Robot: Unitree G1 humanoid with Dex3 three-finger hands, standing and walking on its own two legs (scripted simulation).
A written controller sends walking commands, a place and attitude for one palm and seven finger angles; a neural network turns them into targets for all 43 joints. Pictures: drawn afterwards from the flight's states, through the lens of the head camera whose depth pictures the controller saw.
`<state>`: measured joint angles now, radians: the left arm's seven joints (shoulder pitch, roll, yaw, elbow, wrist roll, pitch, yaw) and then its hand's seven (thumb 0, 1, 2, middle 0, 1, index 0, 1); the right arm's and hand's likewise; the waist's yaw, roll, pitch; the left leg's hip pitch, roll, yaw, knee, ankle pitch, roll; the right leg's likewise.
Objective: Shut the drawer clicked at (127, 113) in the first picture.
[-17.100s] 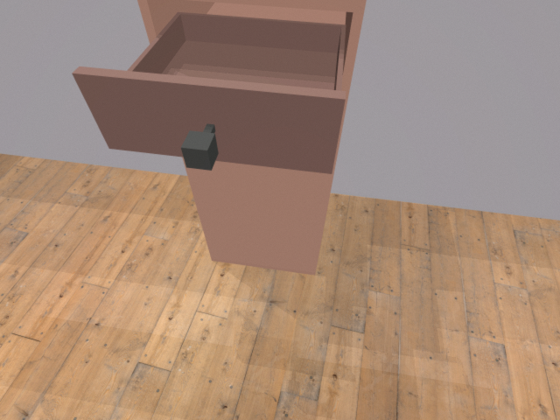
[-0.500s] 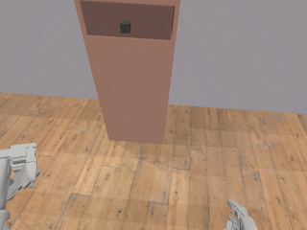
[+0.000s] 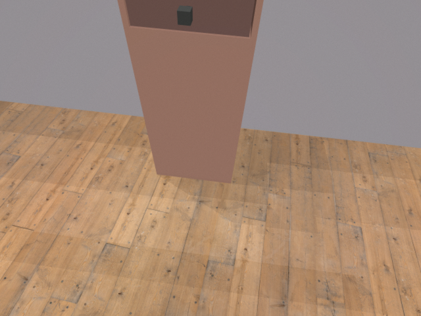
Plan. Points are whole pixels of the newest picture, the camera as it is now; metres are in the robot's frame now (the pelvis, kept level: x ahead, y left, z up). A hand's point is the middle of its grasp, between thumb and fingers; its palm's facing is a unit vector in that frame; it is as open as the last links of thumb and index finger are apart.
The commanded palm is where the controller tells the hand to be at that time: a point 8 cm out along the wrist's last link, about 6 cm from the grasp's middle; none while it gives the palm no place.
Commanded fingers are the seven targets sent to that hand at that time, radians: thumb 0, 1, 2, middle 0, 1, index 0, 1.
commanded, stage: let the arm hang, fingers relaxed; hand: left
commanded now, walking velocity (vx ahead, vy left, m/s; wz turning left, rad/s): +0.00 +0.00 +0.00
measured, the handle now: (186, 13) +0.87 +0.14 +0.15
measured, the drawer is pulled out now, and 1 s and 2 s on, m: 0.00 0.00 0.00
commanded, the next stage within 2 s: look to check the result in 0.58 s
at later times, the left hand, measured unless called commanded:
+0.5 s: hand out of the picture +0.06 +0.17 -0.17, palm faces -0.01 -0.98 -0.20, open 7.4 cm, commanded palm none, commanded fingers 0.00 0.90 0.90 -0.20 -0.30 -0.20 -0.30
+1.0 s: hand out of the picture +0.03 +0.18 -0.17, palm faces +0.00 -0.97 -0.23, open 7.4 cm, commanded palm none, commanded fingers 0.00 0.90 0.90 -0.20 -0.30 -0.20 -0.30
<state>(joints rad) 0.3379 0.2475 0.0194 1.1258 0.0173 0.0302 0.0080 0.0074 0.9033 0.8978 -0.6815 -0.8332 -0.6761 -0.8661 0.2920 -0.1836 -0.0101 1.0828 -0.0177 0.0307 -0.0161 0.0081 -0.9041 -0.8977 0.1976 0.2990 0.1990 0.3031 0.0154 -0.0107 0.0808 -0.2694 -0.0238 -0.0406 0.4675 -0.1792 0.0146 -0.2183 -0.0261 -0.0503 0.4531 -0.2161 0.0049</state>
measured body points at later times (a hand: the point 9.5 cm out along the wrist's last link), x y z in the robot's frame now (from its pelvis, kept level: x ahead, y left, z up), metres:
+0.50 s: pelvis +0.01 -0.01 +0.00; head +0.03 -0.01 +0.45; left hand +0.06 +0.22 -0.15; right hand +0.02 -0.24 -0.16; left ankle +0.05 +0.11 -0.74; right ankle +0.02 -0.13 -0.74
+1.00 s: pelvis +0.03 -0.02 +0.00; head +0.05 -0.02 +0.45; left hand +0.03 +0.23 -0.15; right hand +0.03 -0.25 -0.16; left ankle +0.05 +0.11 -0.74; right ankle +0.02 -0.13 -0.74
